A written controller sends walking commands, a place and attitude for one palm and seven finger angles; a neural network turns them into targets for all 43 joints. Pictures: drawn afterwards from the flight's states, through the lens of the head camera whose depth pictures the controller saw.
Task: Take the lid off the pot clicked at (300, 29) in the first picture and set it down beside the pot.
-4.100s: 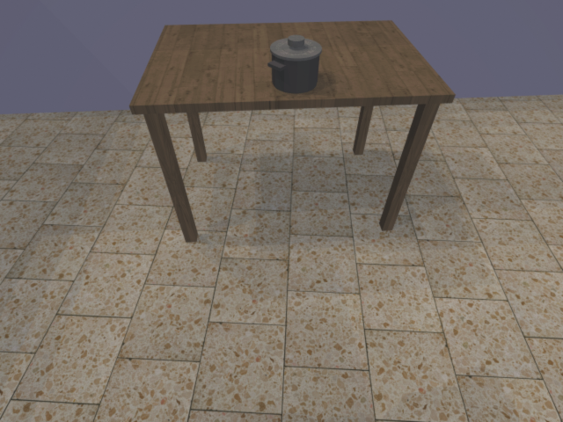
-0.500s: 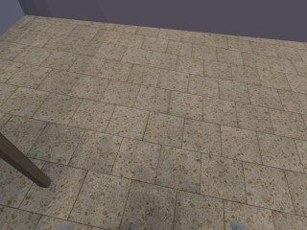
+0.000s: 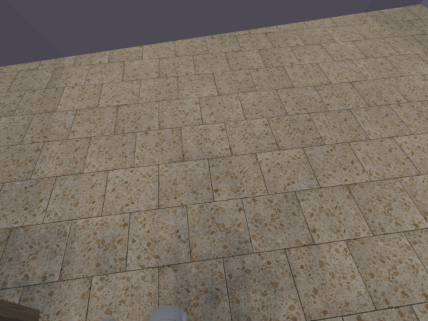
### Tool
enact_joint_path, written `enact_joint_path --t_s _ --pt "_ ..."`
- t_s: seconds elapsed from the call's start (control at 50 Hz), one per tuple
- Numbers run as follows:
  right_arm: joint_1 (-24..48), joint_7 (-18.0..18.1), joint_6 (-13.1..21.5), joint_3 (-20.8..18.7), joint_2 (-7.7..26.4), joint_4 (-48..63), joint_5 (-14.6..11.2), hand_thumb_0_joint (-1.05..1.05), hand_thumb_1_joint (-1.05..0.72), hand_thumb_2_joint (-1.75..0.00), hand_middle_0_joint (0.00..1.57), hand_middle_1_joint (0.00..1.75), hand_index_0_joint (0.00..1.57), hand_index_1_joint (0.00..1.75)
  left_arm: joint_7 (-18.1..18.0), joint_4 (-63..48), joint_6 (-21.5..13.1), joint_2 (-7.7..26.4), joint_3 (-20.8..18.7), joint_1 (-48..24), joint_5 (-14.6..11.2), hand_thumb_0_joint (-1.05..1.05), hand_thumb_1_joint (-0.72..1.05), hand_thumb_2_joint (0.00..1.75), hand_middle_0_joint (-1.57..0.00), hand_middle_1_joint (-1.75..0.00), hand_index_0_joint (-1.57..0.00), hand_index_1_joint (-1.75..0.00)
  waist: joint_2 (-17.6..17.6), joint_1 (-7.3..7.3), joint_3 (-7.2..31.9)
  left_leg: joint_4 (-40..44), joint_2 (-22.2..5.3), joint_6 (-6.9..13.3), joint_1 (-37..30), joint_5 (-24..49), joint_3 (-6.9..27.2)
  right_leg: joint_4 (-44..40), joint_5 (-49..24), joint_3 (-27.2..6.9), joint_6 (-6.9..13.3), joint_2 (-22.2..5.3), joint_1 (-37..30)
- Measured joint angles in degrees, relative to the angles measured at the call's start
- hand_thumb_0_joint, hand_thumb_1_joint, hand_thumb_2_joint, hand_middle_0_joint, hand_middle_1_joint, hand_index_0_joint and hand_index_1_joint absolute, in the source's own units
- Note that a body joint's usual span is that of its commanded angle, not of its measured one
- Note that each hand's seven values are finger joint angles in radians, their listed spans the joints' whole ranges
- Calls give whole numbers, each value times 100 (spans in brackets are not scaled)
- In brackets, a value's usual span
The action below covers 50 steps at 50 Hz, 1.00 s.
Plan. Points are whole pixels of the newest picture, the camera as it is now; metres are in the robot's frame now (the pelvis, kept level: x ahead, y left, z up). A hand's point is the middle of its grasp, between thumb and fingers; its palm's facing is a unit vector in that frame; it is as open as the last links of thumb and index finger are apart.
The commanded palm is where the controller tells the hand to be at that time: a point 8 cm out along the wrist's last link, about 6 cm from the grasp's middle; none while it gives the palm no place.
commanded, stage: turn to face it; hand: left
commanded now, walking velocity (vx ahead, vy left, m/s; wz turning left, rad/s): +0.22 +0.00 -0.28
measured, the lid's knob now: out of the picture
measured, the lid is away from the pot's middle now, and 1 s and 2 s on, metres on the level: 0.00 0.00 0.00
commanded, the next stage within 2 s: none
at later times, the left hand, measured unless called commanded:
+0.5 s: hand out of the picture +0.14 +0.23 -0.17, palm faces +0.13 -0.97 -0.19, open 7.4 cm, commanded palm none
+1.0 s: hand out of the picture +0.06 +0.19 -0.15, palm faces +0.43 -0.86 -0.28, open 7.4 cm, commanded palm none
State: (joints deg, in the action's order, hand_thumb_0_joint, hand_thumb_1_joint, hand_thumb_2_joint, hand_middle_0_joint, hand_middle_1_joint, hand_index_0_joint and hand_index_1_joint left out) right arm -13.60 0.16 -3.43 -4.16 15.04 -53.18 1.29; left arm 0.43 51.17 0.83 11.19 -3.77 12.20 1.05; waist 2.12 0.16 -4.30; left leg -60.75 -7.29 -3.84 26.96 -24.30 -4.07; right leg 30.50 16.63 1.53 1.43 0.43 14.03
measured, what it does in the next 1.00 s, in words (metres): steps on the spot, turning left: left foot, then right foot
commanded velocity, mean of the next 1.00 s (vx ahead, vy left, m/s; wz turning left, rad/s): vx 0.00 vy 0.00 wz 0.57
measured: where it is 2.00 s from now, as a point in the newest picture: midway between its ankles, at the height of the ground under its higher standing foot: outside the picture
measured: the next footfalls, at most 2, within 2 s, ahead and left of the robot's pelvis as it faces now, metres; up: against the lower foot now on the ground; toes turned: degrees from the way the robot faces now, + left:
left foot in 0.22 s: +0.13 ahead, +0.13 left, +0.00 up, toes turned +2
right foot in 0.70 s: +0.15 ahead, -0.12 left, +0.00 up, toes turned +12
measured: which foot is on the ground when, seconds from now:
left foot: up 0.00-0.20, down 0.22-0.70, up 0.72-1.00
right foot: down 0.00-0.24, up 0.26-0.68, down 0.70-1.00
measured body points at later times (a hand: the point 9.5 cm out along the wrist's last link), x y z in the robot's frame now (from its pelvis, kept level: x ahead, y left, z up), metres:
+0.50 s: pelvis +0.08 +0.03 +0.01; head +0.11 +0.06 +0.46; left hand +0.13 +0.28 -0.15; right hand +0.12 -0.20 -0.13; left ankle +0.09 +0.13 -0.73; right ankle +0.05 -0.12 -0.67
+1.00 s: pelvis +0.08 -0.02 +0.01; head +0.12 -0.02 +0.45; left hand +0.03 +0.24 -0.13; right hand +0.29 -0.23 -0.14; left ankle +0.03 +0.12 -0.68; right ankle +0.11 -0.13 -0.73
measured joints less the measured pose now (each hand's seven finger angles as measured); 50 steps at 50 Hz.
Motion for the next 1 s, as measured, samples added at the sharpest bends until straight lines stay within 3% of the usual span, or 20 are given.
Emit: enact_joint_path --t_s 0.12,0.2,0.22,0.26,0.3,0.38,0.5,0.58,0.66,0.68,0.7,0.76,0.8,0.84,0.9,1.0 --pt "133 -36 170 29 -108 102 -14 1 -91 -90 20 29 20 30 10 250 -78 -11 35 334 34 0 90 90 -20 -30 -20 -29 -187 -45 153 911 184 -9 -13 360 58 -486 -130 -278 -22 67 -315" --pt "173 12 319 134 -227 -9 -60 1 -91 -90 20 29 20 30 -67 490 -108 -11 70 410 23 0 90 90 -20 -30 -21 -29 -250 -74 210 2199 354 79 -518 798 55 -522 21 -286 -133 97 -544" --pt "142 19 380 173 -248 -51 -69 1 -91 -90 20 29 20 30 -90 554 -114 -18 83 426 9 0 90 90 -20 -30 -21 -29 -231 -75 237 2667 382 112 -744 1160 81 -428 125 -254 -174 126 -579" --pt "106 28 460 250 -388 -191 -54 1 -91 -90 20 29 20 30 -135 686 -86 33 87 385 -19 0 90 90 -20 -30 -20 -29 -397 -78 272 2737 520 461 -868 1048 76 -22 453 -188 -234 11 -518" --pt "80 50 435 331 -541 -303 -35 0 -91 -90 20 29 20 30 -176 803 -13 60 86 307 -24 0 91 90 -20 -30 -20 -29 -511 -96 298 2727 612 600 -947 870 70 706 1044 -140 -287 -51 -289" --pt "20 160 373 310 -680 -407 -41 0 -93 -90 21 30 20 30 -160 845 56 27 59 51 -24 0 91 90 -20 -30 -20 -29 -456 -24 250 3155 738 660 -1116 1067 267 2024 1201 -83 -371 -112 343" --pt "-80 102 262 202 -578 -413 -41 0 -93 -90 21 30 21 30 -159 560 98 22 -41 -298 -28 0 91 90 -20 -30 -20 -29 -340 65 127 3512 893 655 -1170 1306 606 2307 868 -188 -501 -231 911" --pt "-140 70 195 106 -487 -352 -22 0 -92 -90 21 30 20 30 -173 359 122 44 -80 -489 -41 0 91 90 -20 -30 -20 -29 -221 165 69 3459 965 576 -1080 1324 887 1856 808 -258 -518 -190 939" --pt "-173 40 112 4 -356 -277 -26 0 -91 -90 21 30 20 30 -184 143 62 50 -68 -580 -68 0 91 90 -20 -30 -20 -29 -59 222 57 3180 1031 424 -903 1228 1213 787 414 -245 -482 -56 540" --pt "-195 30 92 -22 -326 -251 -44 0 -91 -90 21 30 20 30 -187 84 24 63 -57 -561 -71 0 91 90 -20 -30 -20 -29 -53 211 89 3046 1078 372 -829 1166 1279 311 157 -226 -460 -58 332" --pt "-208 18 75 -50 -289 -223 -72 1 -91 -90 21 30 20 30 -198 31 -27 76 -52 -527 -51 0 91 90 -20 -30 -20 -29 -54 175 126 2820 1105 348 -713 1023 1281 -16 -145 -185 -291 -92 208" --pt "-104 5 -24 -162 -117 -189 -56 1 -91 -90 20 30 20 30 -213 -19 -52 -7 2 -439 -8 0 91 90 -20 -30 -20 -29 95 186 108 1181 1036 258 -149 -136 984 128 -21 98 -73 -159 135" --pt "-23 -31 -61 -197 -30 -157 -33 1 -91 -90 20 30 20 30 -215 -34 -44 -36 26 -339 3 0 91 90 -20 -30 -20 -29 81 180 101 158 917 189 157 -160 684 28 33 245 -66 -273 -14" --pt "70 -68 -67 -204 26 -101 -33 1 -91 -90 20 30 20 30 -219 -27 -46 -44 45 -251 20 0 91 90 -20 -30 -20 -29 16 168 71 -327 772 108 285 -77 463 -61 23 373 -67 -399 -135" --pt "242 -103 -86 -185 66 -20 -42 1 -91 -90 20 29 20 30 -205 -21 -67 -34 85 -114 40 0 90 90 -20 -30 -20 -29 -117 105 8 -227 610 12 223 -62 278 -118 27 553 -82 -589 -246" --pt "620 -149 -105 -119 83 103 -73 1 -91 -90 20 29 20 30 -168 19 -50 36 110 147 68 0 90 90 -20 -30 -21 -29 -280 -80 -96 750 502 4 -158 -80 117 -44 104 855 -166 -826 -283"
